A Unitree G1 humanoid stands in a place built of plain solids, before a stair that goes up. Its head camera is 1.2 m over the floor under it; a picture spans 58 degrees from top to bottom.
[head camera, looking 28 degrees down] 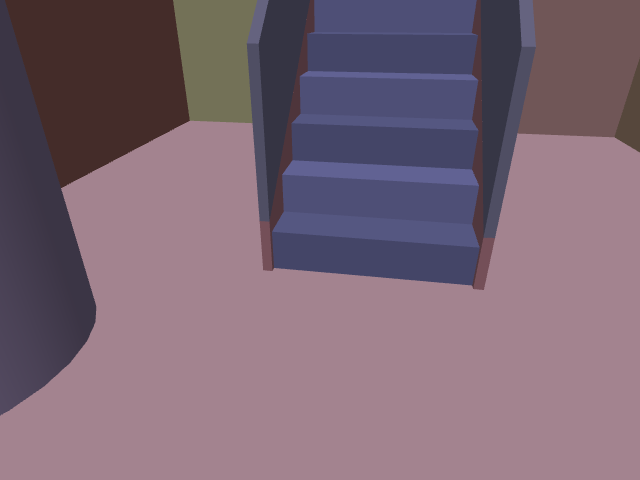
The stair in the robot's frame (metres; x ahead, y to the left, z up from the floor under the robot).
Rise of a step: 0.21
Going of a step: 0.25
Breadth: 1.01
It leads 9 degrees to the right of straight ahead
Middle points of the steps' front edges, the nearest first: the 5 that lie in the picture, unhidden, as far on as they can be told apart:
1.86 -0.25 0.21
2.11 -0.29 0.43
2.36 -0.34 0.64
2.60 -0.38 0.86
2.85 -0.42 1.07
